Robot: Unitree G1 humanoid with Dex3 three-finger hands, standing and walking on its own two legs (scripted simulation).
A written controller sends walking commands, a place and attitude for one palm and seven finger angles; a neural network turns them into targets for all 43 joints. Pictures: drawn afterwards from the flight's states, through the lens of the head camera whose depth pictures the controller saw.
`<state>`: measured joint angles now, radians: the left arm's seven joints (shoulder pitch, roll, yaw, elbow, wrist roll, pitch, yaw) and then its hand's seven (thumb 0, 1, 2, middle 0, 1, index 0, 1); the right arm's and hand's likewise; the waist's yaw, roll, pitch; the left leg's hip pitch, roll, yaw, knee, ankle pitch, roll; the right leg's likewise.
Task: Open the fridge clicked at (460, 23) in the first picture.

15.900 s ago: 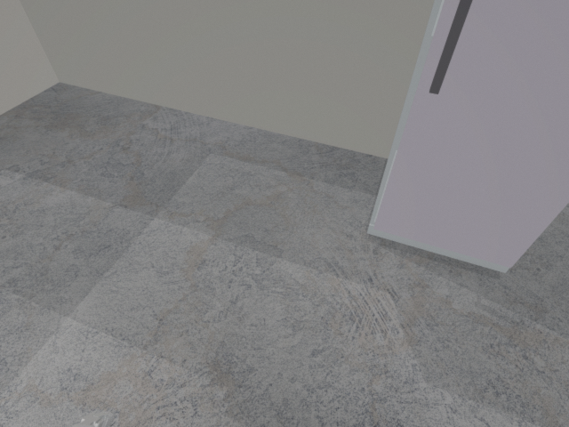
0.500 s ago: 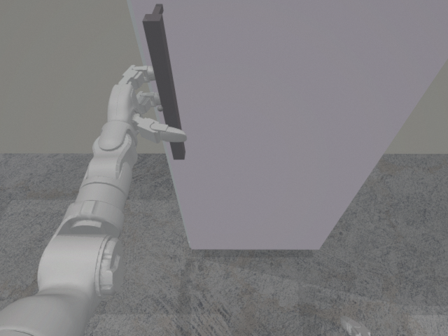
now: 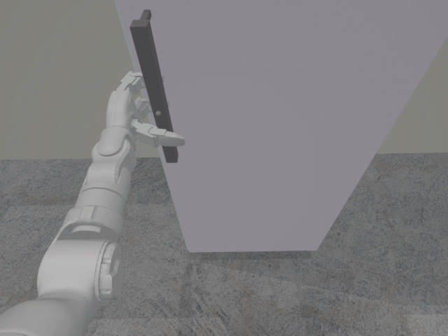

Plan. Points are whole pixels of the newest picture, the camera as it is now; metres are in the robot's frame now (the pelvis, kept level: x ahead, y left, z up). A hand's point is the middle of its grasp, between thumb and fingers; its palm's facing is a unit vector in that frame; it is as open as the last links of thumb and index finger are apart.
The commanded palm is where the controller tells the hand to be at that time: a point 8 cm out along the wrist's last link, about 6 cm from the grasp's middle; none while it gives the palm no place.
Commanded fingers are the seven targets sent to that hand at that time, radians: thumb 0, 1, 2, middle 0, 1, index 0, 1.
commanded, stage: slide the fingers in behind the handle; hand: left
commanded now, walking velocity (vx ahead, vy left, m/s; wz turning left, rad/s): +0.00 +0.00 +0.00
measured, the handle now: (161, 98) +0.51 +0.12 +0.16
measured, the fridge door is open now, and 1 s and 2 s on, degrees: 0 0 0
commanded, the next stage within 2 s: grip the handle and tug to test in 0.60 s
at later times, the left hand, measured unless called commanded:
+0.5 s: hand (161, 111) +0.47 +0.12 +0.16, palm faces +0.01 -1.00 +0.01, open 14.0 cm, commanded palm +0.44 +0.16 +0.16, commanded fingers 0.00 -0.50 0.30 -0.30 -1.20 -0.30 -1.20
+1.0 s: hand (162, 115) +0.45 +0.11 +0.17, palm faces -0.01 -1.00 +0.00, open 11.8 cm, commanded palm +0.43 +0.16 +0.16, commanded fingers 0.00 0.25 0.62 -0.38 -1.31 -0.38 -1.31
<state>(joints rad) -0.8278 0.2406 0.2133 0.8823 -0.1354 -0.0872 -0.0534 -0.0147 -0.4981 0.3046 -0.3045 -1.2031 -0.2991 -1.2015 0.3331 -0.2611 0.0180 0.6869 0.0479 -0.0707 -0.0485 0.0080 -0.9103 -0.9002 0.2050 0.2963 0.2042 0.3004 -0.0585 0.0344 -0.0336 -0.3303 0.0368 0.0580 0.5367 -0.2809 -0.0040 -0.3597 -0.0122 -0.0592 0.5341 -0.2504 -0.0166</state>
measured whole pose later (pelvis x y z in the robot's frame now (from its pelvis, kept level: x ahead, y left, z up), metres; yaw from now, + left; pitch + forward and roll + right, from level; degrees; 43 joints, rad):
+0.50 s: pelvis +0.00 +0.01 +0.00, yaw +0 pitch +5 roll +0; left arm -0.85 0.22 0.21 0.91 -0.13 -0.11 -0.03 -0.01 -0.50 0.30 -0.30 -1.20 -0.30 -1.20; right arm 0.34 -0.25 0.02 0.69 0.04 -0.07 -0.04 0.01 -0.91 -0.90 0.21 0.30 0.20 0.30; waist -0.06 0.03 -0.04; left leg -0.34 0.03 0.07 0.54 -0.29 0.00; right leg -0.38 -0.02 -0.05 0.54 -0.26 -0.01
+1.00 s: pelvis +0.00 +0.01 +0.00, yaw +0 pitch +4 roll +0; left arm -0.81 0.18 0.15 0.82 -0.13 -0.06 -0.01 -0.01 -0.17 0.45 -0.34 -1.25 -0.33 -1.25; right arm 0.31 -0.24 0.02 0.67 0.04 -0.06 -0.04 0.01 -0.91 -0.90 0.21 0.30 0.20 0.30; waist -0.04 0.03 -0.04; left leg -0.32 0.02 0.06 0.54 -0.29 0.01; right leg -0.34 -0.03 -0.06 0.53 -0.26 0.00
